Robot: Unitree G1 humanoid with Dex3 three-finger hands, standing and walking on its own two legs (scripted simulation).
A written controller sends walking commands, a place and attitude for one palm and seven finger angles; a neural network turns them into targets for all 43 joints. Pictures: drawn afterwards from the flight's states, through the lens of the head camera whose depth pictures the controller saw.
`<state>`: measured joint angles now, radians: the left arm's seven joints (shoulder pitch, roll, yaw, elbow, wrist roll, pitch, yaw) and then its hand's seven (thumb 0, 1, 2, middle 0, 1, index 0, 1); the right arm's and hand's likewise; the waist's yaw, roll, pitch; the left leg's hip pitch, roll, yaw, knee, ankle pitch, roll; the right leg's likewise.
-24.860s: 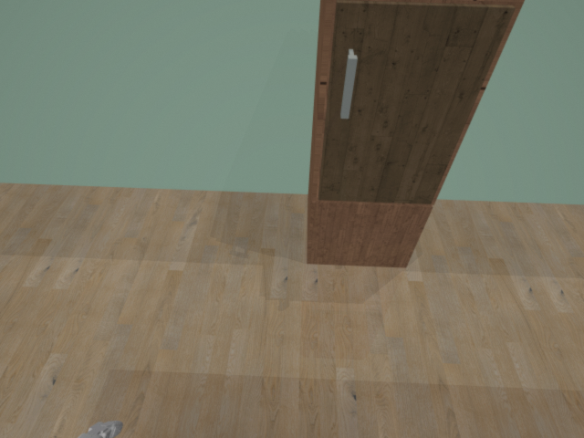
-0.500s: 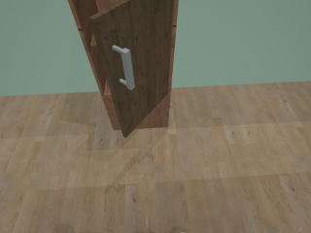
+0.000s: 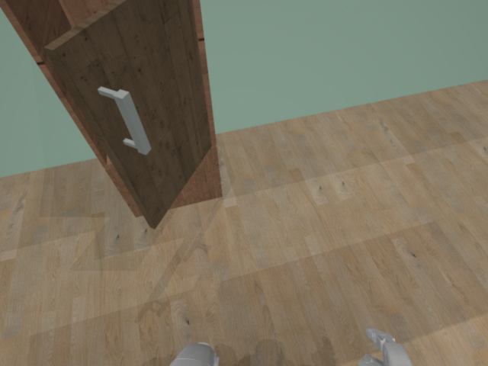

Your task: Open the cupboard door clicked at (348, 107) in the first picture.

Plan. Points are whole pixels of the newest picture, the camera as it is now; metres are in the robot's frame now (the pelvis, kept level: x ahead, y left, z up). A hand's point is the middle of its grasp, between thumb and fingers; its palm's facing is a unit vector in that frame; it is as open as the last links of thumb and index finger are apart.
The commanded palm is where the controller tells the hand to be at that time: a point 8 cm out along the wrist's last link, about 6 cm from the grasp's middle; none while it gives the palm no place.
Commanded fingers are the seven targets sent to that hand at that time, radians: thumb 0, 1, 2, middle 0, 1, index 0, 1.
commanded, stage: walk to a spot facing it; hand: left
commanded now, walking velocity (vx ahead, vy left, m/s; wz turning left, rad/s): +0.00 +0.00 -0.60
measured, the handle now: (126, 122) +0.51 +0.30 +0.05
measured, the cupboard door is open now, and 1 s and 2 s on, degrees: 50 50 50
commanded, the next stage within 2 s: none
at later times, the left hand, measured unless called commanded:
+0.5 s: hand (162, 329) +0.18 +0.19 -0.17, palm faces -0.34 -0.90 -0.27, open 7.4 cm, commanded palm none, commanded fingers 0.00 0.90 0.90 -0.20 -0.30 -0.20 -0.30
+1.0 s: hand (214, 288) +0.27 +0.10 -0.17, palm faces -0.60 -0.79 -0.14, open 7.4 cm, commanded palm none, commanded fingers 0.00 0.90 0.90 -0.20 -0.30 -0.20 -0.30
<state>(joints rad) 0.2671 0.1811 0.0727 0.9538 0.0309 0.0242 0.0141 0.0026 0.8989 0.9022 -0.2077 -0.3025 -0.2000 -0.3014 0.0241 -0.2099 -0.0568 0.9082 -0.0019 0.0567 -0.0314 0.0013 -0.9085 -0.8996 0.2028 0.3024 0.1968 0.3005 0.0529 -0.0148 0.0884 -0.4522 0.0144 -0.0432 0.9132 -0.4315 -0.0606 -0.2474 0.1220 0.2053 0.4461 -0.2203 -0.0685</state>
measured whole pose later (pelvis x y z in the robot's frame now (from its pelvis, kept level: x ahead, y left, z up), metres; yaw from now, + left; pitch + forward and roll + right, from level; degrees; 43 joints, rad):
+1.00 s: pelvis +0.08 +0.00 +0.00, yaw -37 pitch +2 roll -3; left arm 0.16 0.24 0.09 0.92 0.04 0.04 -0.07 0.01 0.90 0.90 -0.20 -0.30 -0.20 -0.30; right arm 0.37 -0.17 -0.01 0.94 -0.03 -0.05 -0.02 0.00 -0.91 -0.90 0.21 0.30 0.20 0.30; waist -0.02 -0.03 0.04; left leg -0.15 0.10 0.15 0.41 -0.30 0.00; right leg -0.60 -0.03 -0.03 1.14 -0.29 0.01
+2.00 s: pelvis +0.37 -0.37 +0.00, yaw -61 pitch +1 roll -1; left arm 0.27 0.17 0.07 1.03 0.03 -0.02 -0.03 0.01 0.91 0.90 -0.20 -0.30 -0.19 -0.30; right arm 0.28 -0.17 -0.04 1.03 -0.02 -0.07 -0.02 -0.01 -0.94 -0.90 0.21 0.30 0.20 0.30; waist 0.02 -0.03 0.05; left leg -0.18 0.03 0.18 0.40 -0.24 0.05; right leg -0.58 -0.08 -0.01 1.15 -0.23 -0.01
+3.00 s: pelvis +0.47 -0.72 -0.01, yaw -52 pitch +3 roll -2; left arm 0.15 0.23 0.07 0.93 0.02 0.04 0.01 0.00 0.91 0.90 -0.20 -0.30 -0.19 -0.30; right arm 0.20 -0.19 -0.04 0.96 -0.02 0.03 0.00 0.00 -0.91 -0.90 0.21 0.30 0.20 0.30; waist -0.02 0.02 0.06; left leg -0.39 -0.01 -0.04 0.49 -0.15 0.04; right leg -0.49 -0.06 0.02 0.97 -0.40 0.08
